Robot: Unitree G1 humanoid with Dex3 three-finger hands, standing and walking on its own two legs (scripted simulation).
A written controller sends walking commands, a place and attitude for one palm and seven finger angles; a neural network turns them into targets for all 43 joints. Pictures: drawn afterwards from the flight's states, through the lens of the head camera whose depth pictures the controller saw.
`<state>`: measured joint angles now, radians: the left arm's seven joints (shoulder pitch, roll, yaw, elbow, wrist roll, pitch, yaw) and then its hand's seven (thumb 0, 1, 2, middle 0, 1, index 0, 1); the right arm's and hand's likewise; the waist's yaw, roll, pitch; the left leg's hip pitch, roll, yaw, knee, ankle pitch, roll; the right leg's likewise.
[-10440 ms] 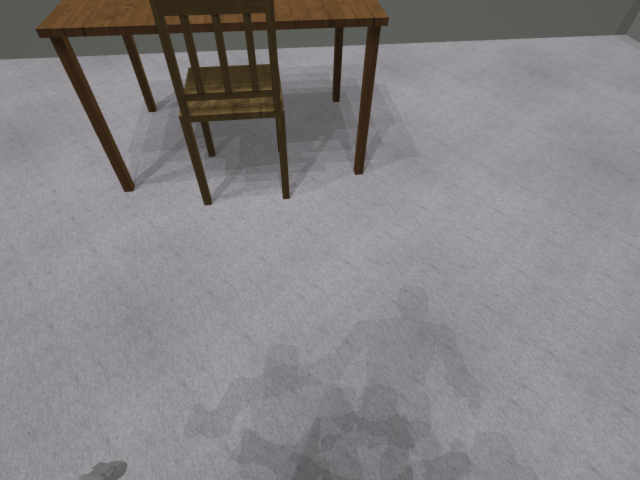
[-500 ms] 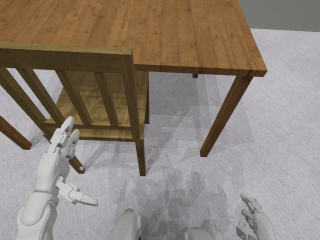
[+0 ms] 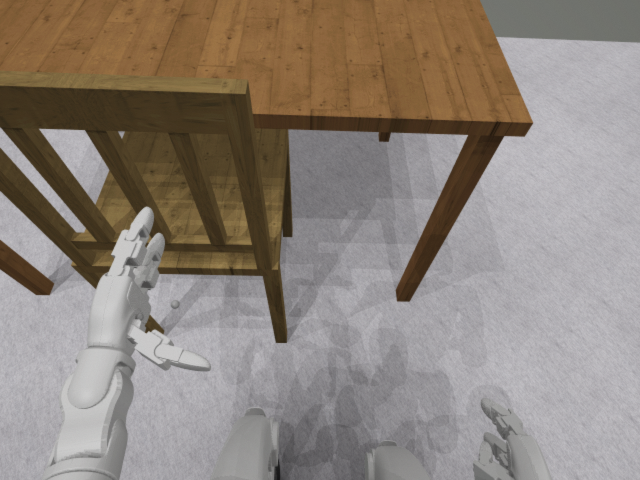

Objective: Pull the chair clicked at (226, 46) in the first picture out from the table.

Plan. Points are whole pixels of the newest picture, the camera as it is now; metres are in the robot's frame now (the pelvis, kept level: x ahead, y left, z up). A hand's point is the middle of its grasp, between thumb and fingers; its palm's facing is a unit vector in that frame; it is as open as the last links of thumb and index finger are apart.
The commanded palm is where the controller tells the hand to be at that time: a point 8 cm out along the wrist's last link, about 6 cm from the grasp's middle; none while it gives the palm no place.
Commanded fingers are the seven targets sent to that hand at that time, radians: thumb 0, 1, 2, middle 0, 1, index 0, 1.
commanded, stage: aim the fingers beside a spindle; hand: left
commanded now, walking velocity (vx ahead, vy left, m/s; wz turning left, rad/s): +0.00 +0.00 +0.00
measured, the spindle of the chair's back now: (136, 191) +0.50 +0.29 +0.00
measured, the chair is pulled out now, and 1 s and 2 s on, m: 0.00 0.00 0.00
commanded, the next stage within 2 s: push the fingers through the gap in 1.12 s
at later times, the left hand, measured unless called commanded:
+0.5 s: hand (198, 279) +0.35 +0.17 +0.01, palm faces +0.01 -1.00 -0.04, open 16.9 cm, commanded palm +0.34 +0.22 +0.01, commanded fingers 0.00 -0.50 0.30 -0.06 -0.08 -0.06 -0.08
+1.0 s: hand (196, 285) +0.35 +0.17 +0.01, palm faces +0.01 -1.00 -0.04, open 16.9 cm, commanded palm +0.32 +0.23 +0.02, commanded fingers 0.00 -0.50 0.30 -0.06 -0.08 -0.06 -0.08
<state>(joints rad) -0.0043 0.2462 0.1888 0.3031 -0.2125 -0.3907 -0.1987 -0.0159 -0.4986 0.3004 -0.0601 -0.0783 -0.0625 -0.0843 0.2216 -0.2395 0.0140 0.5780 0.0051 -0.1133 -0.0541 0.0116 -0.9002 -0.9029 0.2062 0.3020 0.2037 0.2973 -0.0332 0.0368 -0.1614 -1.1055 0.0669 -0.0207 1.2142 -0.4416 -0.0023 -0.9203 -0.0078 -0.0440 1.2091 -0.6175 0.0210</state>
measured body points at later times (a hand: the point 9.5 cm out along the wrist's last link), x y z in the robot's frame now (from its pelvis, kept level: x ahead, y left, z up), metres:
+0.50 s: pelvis +0.00 -0.01 -0.02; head +0.10 +0.00 +0.42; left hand +0.35 +0.23 +0.02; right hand +0.14 -0.26 -0.12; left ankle +0.07 +0.12 -0.63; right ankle -0.02 -0.14 -0.63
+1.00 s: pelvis +0.00 -0.01 -0.02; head +0.10 +0.00 +0.42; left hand +0.34 +0.23 +0.02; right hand +0.13 -0.27 -0.12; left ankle +0.07 +0.12 -0.63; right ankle -0.02 -0.14 -0.63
